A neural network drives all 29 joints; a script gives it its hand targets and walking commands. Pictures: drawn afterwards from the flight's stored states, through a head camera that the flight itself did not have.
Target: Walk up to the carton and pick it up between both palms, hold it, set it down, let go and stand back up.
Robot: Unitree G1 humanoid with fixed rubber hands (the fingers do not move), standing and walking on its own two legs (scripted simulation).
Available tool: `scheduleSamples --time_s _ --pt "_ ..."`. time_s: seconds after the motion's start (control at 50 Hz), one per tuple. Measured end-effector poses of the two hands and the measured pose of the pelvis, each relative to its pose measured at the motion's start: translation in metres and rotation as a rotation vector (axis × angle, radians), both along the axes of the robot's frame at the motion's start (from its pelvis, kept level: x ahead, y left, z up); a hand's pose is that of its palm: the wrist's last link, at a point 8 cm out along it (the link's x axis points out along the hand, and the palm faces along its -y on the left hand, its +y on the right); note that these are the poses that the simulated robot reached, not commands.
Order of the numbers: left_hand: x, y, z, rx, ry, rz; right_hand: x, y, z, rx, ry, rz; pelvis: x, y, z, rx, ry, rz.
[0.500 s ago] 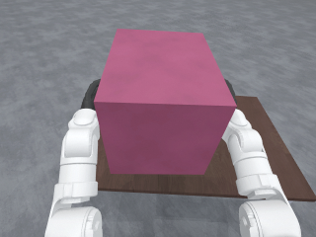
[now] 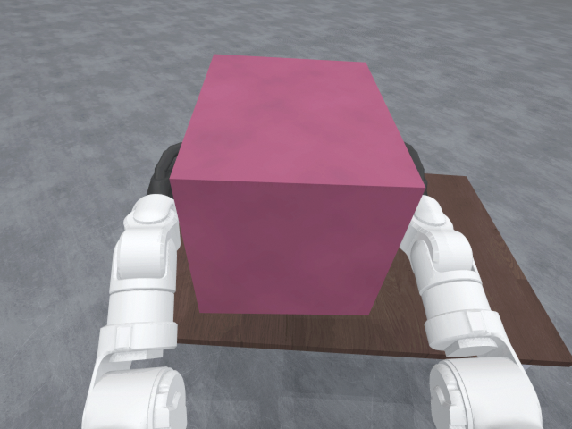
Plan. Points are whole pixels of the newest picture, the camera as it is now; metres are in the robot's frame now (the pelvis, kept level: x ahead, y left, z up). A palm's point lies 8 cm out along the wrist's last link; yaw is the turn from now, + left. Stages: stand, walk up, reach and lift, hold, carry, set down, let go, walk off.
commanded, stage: hold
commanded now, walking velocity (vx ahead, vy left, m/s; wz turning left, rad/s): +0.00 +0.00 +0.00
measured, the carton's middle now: (288, 179) +0.42 +0.01 +0.16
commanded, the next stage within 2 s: none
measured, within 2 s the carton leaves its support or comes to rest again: neither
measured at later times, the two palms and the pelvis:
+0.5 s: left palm (163, 202) +0.35 +0.17 +0.17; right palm (408, 201) +0.36 -0.16 +0.17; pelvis +0.00 +0.00 +0.00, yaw +0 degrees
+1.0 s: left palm (165, 199) +0.36 +0.17 +0.17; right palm (408, 196) +0.37 -0.16 +0.18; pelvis +0.00 +0.00 +0.00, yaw +0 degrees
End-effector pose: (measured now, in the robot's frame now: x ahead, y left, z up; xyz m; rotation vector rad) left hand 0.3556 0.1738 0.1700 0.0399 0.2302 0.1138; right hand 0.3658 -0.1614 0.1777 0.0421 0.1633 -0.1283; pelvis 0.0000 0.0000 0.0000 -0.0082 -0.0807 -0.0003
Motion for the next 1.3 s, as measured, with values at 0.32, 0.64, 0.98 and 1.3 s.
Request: scheduleSamples --time_s 0.32,0.64,0.98,1.3 --pt "-0.001 0.001 0.000 0.016 -0.022 -0.007 -0.002 0.001 0.000 0.003 -0.023 -0.003 0.002 0.004 0.000 -0.004 0.002 0.003" --pt "-0.002 0.000 -0.001 0.018 -0.010 -0.006 -0.003 0.000 -0.002 0.002 -0.011 -0.004 -0.001 0.003 0.000 -0.004 0.006 0.000" --pt "0.004 0.000 -0.003 0.010 -0.007 -0.001 0.004 0.000 -0.001 -0.006 -0.010 0.000 0.004 0.001 0.000 -0.002 0.005 0.005" --pt "-0.001 -0.006 -0.002 0.019 -0.017 -0.026 -0.011 -0.006 -0.004 0.007 -0.019 -0.031 0.005 0.005 0.000 -0.002 -0.001 -0.005"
